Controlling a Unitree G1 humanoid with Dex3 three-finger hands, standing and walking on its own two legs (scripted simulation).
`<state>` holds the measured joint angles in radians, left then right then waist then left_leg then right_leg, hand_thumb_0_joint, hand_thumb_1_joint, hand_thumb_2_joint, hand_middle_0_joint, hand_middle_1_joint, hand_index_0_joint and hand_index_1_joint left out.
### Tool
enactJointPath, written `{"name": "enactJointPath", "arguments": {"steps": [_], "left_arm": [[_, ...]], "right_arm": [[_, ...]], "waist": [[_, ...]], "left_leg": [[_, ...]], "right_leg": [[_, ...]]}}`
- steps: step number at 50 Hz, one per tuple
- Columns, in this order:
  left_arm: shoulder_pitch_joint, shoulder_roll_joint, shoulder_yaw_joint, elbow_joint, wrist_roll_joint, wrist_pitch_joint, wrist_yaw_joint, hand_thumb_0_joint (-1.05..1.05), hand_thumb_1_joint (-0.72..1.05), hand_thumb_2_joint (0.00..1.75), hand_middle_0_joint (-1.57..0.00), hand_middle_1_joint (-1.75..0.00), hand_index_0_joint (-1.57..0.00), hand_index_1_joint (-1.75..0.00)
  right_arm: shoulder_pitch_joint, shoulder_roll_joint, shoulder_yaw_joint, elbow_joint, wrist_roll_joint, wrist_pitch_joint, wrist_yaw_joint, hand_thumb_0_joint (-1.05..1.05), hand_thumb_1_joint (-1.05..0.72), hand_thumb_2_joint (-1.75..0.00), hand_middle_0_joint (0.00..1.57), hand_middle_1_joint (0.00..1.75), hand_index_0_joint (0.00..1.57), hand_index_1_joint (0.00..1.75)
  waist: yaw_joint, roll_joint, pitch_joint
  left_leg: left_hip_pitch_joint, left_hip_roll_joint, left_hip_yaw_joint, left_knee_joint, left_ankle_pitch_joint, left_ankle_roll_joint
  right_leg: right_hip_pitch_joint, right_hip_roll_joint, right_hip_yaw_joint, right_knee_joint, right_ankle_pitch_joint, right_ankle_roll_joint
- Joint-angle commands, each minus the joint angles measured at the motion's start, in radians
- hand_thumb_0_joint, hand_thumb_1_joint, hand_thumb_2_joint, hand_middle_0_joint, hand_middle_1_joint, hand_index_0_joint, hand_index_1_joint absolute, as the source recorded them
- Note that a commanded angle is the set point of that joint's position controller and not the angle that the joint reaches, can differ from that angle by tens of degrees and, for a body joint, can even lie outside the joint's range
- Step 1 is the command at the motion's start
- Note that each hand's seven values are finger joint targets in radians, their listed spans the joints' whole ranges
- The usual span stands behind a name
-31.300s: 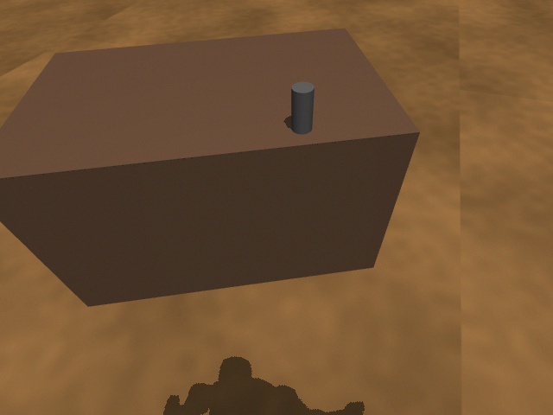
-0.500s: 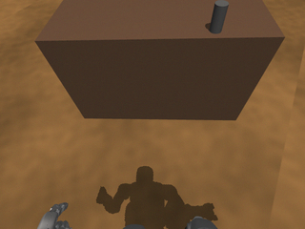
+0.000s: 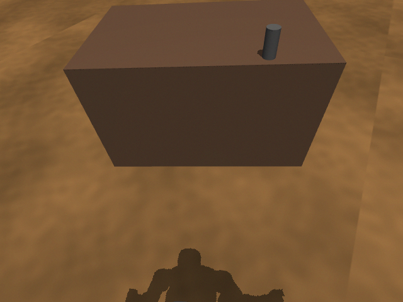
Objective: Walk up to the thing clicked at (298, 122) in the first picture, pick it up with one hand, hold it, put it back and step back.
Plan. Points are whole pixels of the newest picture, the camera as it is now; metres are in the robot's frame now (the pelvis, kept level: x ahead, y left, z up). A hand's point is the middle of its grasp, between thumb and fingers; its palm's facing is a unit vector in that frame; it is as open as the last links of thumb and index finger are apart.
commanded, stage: step back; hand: right
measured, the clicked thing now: (271, 42) +1.08 -0.18 +0.00
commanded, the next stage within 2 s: stand in 0.68 s
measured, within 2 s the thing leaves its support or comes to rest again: neither
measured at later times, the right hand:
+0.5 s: hand out of the picture +0.14 -0.23 -0.14, palm faces -0.04 +0.94 -0.35, open 7.4 cm
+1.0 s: hand out of the picture +0.14 -0.24 -0.14, palm faces -0.02 +0.95 -0.32, open 7.4 cm
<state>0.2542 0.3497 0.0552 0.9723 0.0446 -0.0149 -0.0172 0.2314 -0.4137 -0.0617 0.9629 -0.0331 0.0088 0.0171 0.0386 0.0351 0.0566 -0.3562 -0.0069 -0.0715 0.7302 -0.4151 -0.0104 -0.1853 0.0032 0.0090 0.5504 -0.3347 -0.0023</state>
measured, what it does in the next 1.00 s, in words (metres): stands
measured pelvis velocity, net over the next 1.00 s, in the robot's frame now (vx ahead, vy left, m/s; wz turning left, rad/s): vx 0.03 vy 0.01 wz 0.00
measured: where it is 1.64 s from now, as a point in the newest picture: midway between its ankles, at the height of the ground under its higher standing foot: outside the picture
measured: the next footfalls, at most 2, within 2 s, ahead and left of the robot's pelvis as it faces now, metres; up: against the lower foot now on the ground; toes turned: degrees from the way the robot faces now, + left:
none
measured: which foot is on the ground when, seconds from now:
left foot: down 0.00-1.00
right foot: down 0.00-1.00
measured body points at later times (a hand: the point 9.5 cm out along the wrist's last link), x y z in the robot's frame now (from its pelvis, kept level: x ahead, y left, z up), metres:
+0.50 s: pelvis +0.04 +0.01 +0.00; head +0.05 +0.02 +0.45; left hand +0.13 +0.33 -0.12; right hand +0.14 -0.28 -0.12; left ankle +0.03 +0.13 -0.73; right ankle +0.00 -0.12 -0.73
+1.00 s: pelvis +0.03 +0.01 +0.02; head +0.05 +0.01 +0.47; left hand +0.11 +0.31 -0.12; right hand +0.14 -0.28 -0.11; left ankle +0.03 +0.13 -0.73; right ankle +0.00 -0.12 -0.73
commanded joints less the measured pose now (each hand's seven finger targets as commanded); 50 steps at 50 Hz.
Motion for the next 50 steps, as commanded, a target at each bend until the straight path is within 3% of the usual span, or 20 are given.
{"name": "enactJointPath", "arguments": {"steps": [1,2,3,4,5,6,8,10,12,13,14,15,18,20,23,29,33,34,41,50], "left_arm": [[-0.137,0.282,0.057,-0.101,-0.007,-0.017,0.011,0.00,0.90,0.90,-0.20,-0.30,-0.20,-0.30],[-0.126,0.257,0.041,-0.098,-0.008,-0.012,0.010,0.00,0.90,0.90,-0.20,-0.30,-0.20,-0.30],[-0.116,0.209,0.024,-0.097,-0.017,-0.011,0.008,0.00,0.90,0.90,-0.20,-0.30,-0.20,-0.30],[-0.127,0.187,0.019,-0.087,-0.038,-0.004,0.008,0.00,0.90,0.90,-0.20,-0.30,-0.20,-0.30],[-0.118,0.231,0.034,-0.072,-0.036,0.000,0.016,0.00,0.90,0.90,-0.20,-0.30,-0.20,-0.30],[-0.111,0.235,0.032,-0.069,-0.031,-0.003,0.016,0.00,0.90,0.90,-0.20,-0.30,-0.20,-0.30],[-0.094,0.215,0.030,-0.049,-0.033,-0.012,0.017,0.00,0.90,0.90,-0.20,-0.30,-0.20,-0.30],[-0.057,0.206,0.028,-0.013,-0.029,-0.023,0.018,0.00,0.90,0.90,-0.20,-0.30,-0.20,-0.30],[-0.047,0.246,0.039,-0.001,-0.019,-0.031,0.024,0.00,0.90,0.90,-0.20,-0.30,-0.20,-0.30],[-0.069,0.285,0.046,0.004,-0.017,-0.033,0.022,0.00,0.90,0.90,-0.20,-0.30,-0.20,-0.30],[-0.106,0.309,0.049,-0.004,-0.012,-0.032,0.019,0.00,0.90,0.90,-0.20,-0.30,-0.20,-0.30],[-0.134,0.302,0.045,-0.015,-0.013,-0.033,0.019,0.00,0.90,0.90,-0.20,-0.30,-0.20,-0.30],[-0.177,0.260,0.029,-0.020,-0.024,-0.033,0.023,0.00,0.90,0.90,-0.20,-0.30,-0.20,-0.30],[-0.168,0.240,0.026,-0.010,-0.033,-0.033,0.026,0.00,0.90,0.90,-0.20,-0.30,-0.20,-0.30],[-0.171,0.238,0.028,-0.001,-0.038,-0.028,0.033,0.00,0.90,0.90,-0.20,-0.30,-0.20,-0.30],[-0.198,0.232,0.020,-0.001,-0.033,-0.019,0.035,0.00,0.90,0.90,-0.20,-0.30,-0.20,-0.30],[-0.205,0.239,0.018,0.011,-0.031,-0.020,0.034,0.00,0.90,0.90,-0.20,-0.30,-0.20,-0.30],[-0.208,0.191,-0.002,0.036,-0.044,-0.016,0.031,0.00,0.90,0.90,-0.20,-0.30,-0.20,-0.30],[-0.217,0.212,-0.005,0.067,-0.041,-0.021,0.035,0.00,0.90,0.90,-0.20,-0.30,-0.20,-0.30],[-0.217,0.205,-0.013,0.100,-0.036,-0.023,0.029,0.00,0.90,0.90,-0.20,-0.30,-0.20,-0.30]], "right_arm": [[-0.048,-0.136,-0.035,-0.054,0.003,-0.052,-0.011,0.00,-0.90,-0.90,0.20,0.30,0.20,0.30],[-0.028,-0.140,-0.043,-0.040,-0.002,-0.057,-0.018,0.00,-0.90,-0.90,0.20,0.30,0.20,0.30],[-0.002,-0.168,-0.051,-0.031,-0.005,-0.064,-0.025,0.00,-0.90,-0.90,0.20,0.30,0.20,0.30],[-0.020,-0.211,-0.050,-0.033,-0.005,-0.068,-0.026,0.00,-0.90,-0.90,0.20,0.30,0.20,0.30],[-0.021,-0.254,-0.059,-0.035,-0.002,-0.066,-0.023,0.00,-0.90,-0.90,0.20,0.30,0.20,0.30],[-0.046,-0.247,-0.057,-0.041,-0.006,-0.066,-0.023,0.00,-0.90,-0.90,0.20,0.30,0.20,0.30],[-0.076,-0.215,-0.043,-0.044,-0.004,-0.068,-0.025,0.00,-0.90,-0.90,0.20,0.30,0.20,0.30],[-0.127,-0.184,-0.033,-0.040,0.007,-0.058,-0.022,0.00,-0.90,-0.90,0.20,0.30,0.20,0.30],[-0.140,-0.135,-0.019,-0.046,0.019,-0.050,-0.020,0.00,-0.90,-0.90,0.20,0.30,0.20,0.30],[-0.127,-0.126,-0.020,-0.040,0.017,-0.046,-0.018,0.00,-0.90,-0.90,0.20,0.30,0.20,0.30],[-0.111,-0.122,-0.021,-0.025,0.010,-0.044,-0.020,0.00,-0.90,-0.90,0.20,0.30,0.20,0.30],[-0.107,-0.125,-0.022,-0.010,0.005,-0.047,-0.021,0.00,-0.90,-0.90,0.20,0.30,0.20,0.30],[-0.097,-0.130,-0.021,0.017,0.008,-0.064,-0.021,0.00,-0.90,-0.90,0.20,0.30,0.20,0.30],[-0.110,-0.141,-0.020,0.018,0.012,-0.071,-0.020,0.00,-0.90,-0.90,0.20,0.30,0.20,0.30],[-0.111,-0.147,-0.021,0.027,0.020,-0.066,-0.029,0.00,-0.90,-0.90,0.20,0.30,0.20,0.30],[-0.168,-0.151,-0.026,0.020,0.014,-0.053,-0.034,0.00,-0.90,-0.90,0.20,0.30,0.20,0.30],[-0.198,-0.143,-0.022,0.020,0.014,-0.050,-0.032,0.00,-0.90,-0.90,0.20,0.30,0.20,0.30],[-0.204,-0.139,-0.009,0.027,0.025,-0.049,-0.033,0.00,-0.90,-0.90,0.20,0.30,0.20,0.30],[-0.217,-0.130,0.002,0.057,0.033,-0.044,-0.031,0.00,-0.90,-0.90,0.20,0.30,0.20,0.30],[-0.237,-0.131,0.012,0.095,0.031,-0.039,-0.021,0.00,-0.90,-0.90,0.20,0.30,0.20,0.30]], "waist": [[-0.029,-0.176,0.018],[-0.043,-0.148,-0.007],[-0.055,-0.047,-0.051],[-0.043,0.084,-0.064],[-0.037,0.077,-0.049],[-0.032,0.064,-0.039],[-0.012,0.095,-0.033],[0.013,0.102,-0.056],[0.016,0.015,-0.095],[0.000,-0.049,-0.059],[-0.017,-0.100,-0.028],[-0.023,-0.105,-0.005],[-0.036,-0.098,-0.046],[-0.020,-0.078,-0.091],[-0.015,-0.051,-0.140],[-0.011,0.011,-0.129],[-0.011,0.004,-0.117],[-0.030,0.014,-0.111],[-0.042,-0.047,-0.161],[-0.042,-0.050,-0.077]], "left_leg": [[0.136,-0.010,0.076,-0.257,0.089,0.008],[0.225,-0.009,0.050,-0.320,0.135,0.021],[0.308,0.092,-0.109,-0.366,0.126,0.052],[0.255,0.229,-0.334,-0.441,-0.001,0.129],[0.156,0.306,-0.403,-0.470,-0.089,0.203],[0.147,0.308,-0.396,-0.467,-0.050,0.220],[0.143,0.265,-0.298,-0.420,0.143,0.184],[0.072,0.185,-0.171,-0.358,0.229,0.109],[0.009,0.104,-0.088,-0.267,0.193,0.045],[-0.028,0.048,-0.044,-0.229,0.060,0.026],[-0.027,0.017,0.006,-0.176,0.007,0.022],[-0.006,0.015,0.020,-0.174,0.039,0.019],[0.138,0.070,-0.018,-0.251,0.355,0.045],[0.182,0.111,-0.061,-0.237,0.558,0.082],[0.207,0.114,-0.047,-0.208,0.715,0.086],[0.158,0.121,-0.065,-0.247,0.543,0.089],[0.156,0.112,-0.058,-0.249,0.514,0.081],[0.213,0.127,-0.071,-0.287,0.628,0.062],[0.312,0.125,-0.038,-0.341,0.669,0.043],[0.262,0.117,-0.041,-0.445,0.385,0.024]], "right_leg": [[-0.110,-0.197,0.182,-0.177,-0.058,-0.135],[-0.138,-0.173,0.142,-0.103,0.048,-0.112],[-0.200,-0.122,0.086,-0.006,0.096,-0.070],[-0.223,-0.022,0.010,0.108,-0.076,-0.025],[-0.161,-0.027,0.009,0.165,-0.186,-0.027],[-0.155,-0.034,0.027,0.180,-0.206,-0.032],[-0.122,-0.050,0.034,0.104,-0.150,-0.038],[0.035,-0.034,0.006,-0.112,0.025,-0.036],[0.129,-0.098,0.127,-0.182,0.061,-0.063],[0.097,-0.153,0.212,-0.210,-0.056,-0.096],[0.060,-0.211,0.261,-0.229,-0.152,-0.137],[0.029,-0.240,0.270,-0.231,-0.113,-0.154],[-0.007,-0.162,0.106,-0.132,0.221,-0.088],[0.042,-0.105,0.037,-0.080,0.342,-0.042],[0.097,-0.102,0.024,-0.043,0.434,-0.038],[0.098,-0.097,0.023,-0.035,0.291,-0.050],[0.098,-0.101,0.028,-0.059,0.295,-0.048],[0.077,-0.121,0.071,-0.116,0.414,-0.035],[0.158,-0.130,0.058,-0.196,0.510,-0.016],[0.106,-0.128,0.074,-0.298,0.243,-0.012]]}}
